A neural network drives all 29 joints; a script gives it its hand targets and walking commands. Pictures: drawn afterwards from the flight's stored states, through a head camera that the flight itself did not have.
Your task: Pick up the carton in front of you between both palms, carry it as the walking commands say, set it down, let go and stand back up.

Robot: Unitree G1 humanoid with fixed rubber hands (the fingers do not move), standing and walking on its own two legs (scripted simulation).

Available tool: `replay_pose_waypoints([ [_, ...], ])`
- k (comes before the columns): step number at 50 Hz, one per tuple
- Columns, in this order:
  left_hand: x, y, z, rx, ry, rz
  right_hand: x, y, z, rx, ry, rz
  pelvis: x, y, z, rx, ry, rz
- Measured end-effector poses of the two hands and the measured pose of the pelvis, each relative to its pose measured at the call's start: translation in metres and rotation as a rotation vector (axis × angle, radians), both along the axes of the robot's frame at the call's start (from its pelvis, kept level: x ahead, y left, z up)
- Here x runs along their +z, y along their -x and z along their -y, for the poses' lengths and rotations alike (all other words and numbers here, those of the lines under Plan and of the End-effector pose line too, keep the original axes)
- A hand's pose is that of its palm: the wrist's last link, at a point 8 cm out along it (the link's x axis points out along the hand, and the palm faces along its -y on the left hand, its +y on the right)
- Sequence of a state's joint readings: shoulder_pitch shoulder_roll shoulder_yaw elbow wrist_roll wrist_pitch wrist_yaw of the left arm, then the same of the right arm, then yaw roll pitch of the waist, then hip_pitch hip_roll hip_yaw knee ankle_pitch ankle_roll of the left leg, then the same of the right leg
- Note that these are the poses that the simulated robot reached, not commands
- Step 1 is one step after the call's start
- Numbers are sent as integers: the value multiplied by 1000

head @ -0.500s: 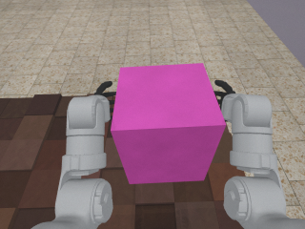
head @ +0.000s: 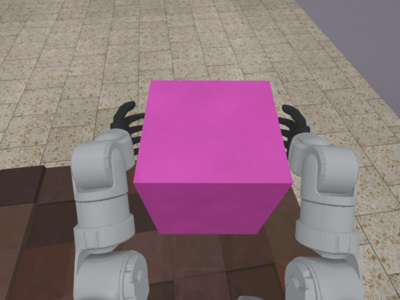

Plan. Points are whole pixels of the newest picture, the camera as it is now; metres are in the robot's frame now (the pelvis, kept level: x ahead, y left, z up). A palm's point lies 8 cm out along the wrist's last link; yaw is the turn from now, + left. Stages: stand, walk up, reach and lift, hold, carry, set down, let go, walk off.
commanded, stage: carry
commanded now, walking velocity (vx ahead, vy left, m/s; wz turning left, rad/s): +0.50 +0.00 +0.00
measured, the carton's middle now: (208, 165) +0.36 -0.01 +0.07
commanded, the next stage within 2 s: none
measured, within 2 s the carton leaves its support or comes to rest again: neither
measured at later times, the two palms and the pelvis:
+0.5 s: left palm (136, 63) +0.64 +0.16 +0.11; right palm (253, 60) +0.66 -0.14 +0.11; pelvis +0.30 -0.01 +0.00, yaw +1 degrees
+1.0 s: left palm out of the picture +0.98 +0.15 +0.14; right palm out of the picture +0.97 -0.15 +0.14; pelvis +0.61 +0.01 +0.01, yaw +0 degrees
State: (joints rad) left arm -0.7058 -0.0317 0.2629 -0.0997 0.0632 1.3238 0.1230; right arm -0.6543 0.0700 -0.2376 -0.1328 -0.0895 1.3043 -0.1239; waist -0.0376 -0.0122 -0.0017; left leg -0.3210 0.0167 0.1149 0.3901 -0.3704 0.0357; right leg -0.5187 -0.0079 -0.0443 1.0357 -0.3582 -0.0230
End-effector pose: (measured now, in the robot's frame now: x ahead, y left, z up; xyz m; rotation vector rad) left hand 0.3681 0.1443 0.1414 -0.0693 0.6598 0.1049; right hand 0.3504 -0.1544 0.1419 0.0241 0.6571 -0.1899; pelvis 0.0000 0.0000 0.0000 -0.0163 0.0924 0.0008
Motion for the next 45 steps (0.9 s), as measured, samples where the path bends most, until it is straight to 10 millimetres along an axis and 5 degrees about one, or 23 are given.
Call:
replay_pose_waypoints([
  [5,-4,-51,2,-4,-7,-12,-2,-52,2,-3,-4,-13,0,-53,1,10,-5,1],
  [12,-20,-120,-8,65,-85,-60,-31,-149,-7,110,-20,-60,-15,-145,16,13,-15,59],
  [18,-41,-177,-15,66,-104,-145,-46,-218,-15,145,-5,-143,-5,-212,21,23,-6,44],
  [24,-33,-261,-15,41,-106,-112,-37,-295,-14,129,3,-112,3,-283,14,17,-12,21],
  [33,-11,-414,-22,-20,-72,15,-11,-423,-21,51,33,10,-12,-407,-17,3,-16,30],
  [45,12,-558,-10,-34,-30,-45,13,-553,-10,-21,-3,-48,14,-543,-21,-5,3,-2],
])
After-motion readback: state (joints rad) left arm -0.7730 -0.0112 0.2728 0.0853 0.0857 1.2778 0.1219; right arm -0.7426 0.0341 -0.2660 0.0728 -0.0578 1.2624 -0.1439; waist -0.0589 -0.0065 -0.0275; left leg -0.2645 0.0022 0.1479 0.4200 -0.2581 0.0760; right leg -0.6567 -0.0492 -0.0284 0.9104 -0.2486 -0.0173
